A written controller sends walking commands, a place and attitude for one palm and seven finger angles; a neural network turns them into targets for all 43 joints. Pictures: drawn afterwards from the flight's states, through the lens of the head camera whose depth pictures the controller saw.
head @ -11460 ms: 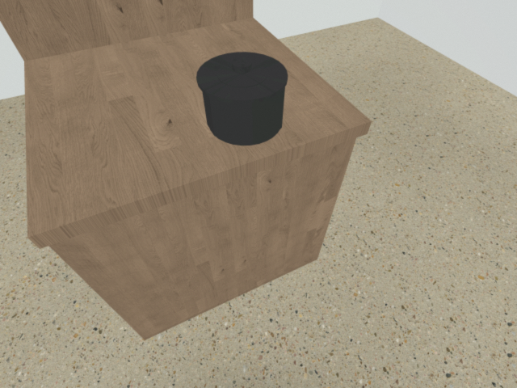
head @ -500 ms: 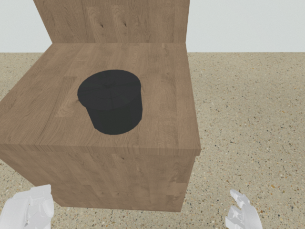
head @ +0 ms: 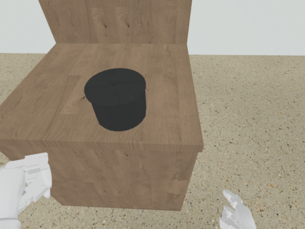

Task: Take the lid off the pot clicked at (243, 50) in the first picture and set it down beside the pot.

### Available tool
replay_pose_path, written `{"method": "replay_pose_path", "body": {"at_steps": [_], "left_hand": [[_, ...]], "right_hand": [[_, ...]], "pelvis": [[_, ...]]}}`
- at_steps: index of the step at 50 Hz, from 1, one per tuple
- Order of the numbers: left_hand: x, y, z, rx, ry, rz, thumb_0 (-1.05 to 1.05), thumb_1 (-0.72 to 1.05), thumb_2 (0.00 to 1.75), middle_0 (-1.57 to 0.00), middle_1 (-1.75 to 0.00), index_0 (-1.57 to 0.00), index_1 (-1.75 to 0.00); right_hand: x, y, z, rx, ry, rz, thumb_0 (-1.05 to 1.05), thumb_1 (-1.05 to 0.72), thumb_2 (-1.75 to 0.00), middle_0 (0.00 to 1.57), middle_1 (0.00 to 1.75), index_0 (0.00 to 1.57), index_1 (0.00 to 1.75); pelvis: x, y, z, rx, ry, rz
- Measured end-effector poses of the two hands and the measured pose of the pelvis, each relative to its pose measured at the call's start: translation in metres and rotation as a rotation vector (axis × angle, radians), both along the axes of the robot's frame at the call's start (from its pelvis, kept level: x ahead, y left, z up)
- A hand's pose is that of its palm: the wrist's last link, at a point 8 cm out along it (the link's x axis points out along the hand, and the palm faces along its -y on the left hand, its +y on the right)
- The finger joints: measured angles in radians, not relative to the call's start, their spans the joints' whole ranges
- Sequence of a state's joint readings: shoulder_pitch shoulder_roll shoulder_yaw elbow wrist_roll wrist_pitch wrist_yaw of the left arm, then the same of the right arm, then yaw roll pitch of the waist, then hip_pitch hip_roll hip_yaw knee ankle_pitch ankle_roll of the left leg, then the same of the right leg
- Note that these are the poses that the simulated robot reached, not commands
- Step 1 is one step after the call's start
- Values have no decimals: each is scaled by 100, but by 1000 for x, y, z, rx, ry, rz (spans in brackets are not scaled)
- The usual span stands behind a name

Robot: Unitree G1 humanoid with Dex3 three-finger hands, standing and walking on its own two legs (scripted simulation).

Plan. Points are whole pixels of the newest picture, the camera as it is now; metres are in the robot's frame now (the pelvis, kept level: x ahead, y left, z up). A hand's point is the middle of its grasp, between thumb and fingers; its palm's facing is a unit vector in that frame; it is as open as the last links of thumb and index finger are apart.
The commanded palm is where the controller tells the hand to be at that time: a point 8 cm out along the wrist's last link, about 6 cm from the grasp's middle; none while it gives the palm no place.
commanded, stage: reach forward and open the fingers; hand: left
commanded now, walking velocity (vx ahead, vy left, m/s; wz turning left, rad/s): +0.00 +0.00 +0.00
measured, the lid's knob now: (114, 79) +0.50 +0.18 +0.14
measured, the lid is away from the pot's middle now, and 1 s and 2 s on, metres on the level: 0.00 0.00 0.00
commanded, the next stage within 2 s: move the open hand above the knob in 1.14 s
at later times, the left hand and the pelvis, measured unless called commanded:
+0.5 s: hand (36, 176) +0.18 +0.26 +0.13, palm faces -0.18 -0.07 -0.98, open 3.7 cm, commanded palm +0.17 +0.26 +0.21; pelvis -0.04 +0.00 -0.01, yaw +2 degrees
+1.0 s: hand (37, 145) +0.22 +0.27 +0.17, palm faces -0.10 -0.07 -0.99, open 9.3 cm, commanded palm +0.19 +0.26 +0.25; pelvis -0.07 +0.01 +0.00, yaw +1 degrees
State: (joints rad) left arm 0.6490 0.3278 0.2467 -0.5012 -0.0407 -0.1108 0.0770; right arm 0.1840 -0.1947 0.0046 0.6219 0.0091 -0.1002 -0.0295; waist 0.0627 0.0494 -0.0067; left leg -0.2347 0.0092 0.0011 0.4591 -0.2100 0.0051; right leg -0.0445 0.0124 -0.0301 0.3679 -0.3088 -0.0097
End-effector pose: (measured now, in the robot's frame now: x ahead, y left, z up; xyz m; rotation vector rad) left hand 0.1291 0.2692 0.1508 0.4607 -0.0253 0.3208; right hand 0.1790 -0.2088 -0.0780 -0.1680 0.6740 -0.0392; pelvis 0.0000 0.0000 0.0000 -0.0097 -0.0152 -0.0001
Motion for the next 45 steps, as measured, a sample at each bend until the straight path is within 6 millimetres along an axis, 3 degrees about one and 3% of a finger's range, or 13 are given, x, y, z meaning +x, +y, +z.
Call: {"method": "replay_pose_path", "body": {"at_steps": [3, 10, 14, 22, 32, 45], "left_hand": [[2, 0, 7, 12, -30, -10, 1, 89, 90, -130, -150, -130, -150], [15, -9, 20, 755, 215, -98, 1, 83, 93, -128, -143, -129, -143], [21, -5, 23, 969, 342, -145, 1, 74, 98, -126, -133, -126, -134], [32, -6, 29, 987, 461, -238, 0, 52, 111, -118, -108, -118, -109], [51, -4, 43, 993, 399, -263, 0, 23, 125, -107, -73, -107, -74], [72, -2, 63, 1014, 358, -249, 0, -14, 141, -93, -28, -93, -28]], "right_hand": [[-6, -2, -2, -3, 11, -8, 1, -91, -90, 21, 30, 20, 30], [-10, -9, -16, 2, 100, 46, 1, -91, -90, 20, 30, 20, 30], [-8, -11, -24, 33, 116, 33, 1, -91, -90, 20, 30, 20, 30], [-2, -4, -20, 51, 78, 55, 1, -91, -90, 20, 30, 20, 30], [-6, 11, -8, 49, 52, 102, 1, -91, -90, 20, 30, 20, 30], [-21, 17, -9, 54, 69, 103, 1, -91, -90, 20, 30, 20, 30]], "pelvis": [[-2, 1, 0, -2, -3, -2], [-13, 3, -8, -8, 50, -2], [-20, 4, -11, -13, 58, 6], [-34, 2, -8, -14, 30, 32], [-53, 1, -4, -18, -9, 34], [-64, 10, -2, -17, -26, 26]]}}
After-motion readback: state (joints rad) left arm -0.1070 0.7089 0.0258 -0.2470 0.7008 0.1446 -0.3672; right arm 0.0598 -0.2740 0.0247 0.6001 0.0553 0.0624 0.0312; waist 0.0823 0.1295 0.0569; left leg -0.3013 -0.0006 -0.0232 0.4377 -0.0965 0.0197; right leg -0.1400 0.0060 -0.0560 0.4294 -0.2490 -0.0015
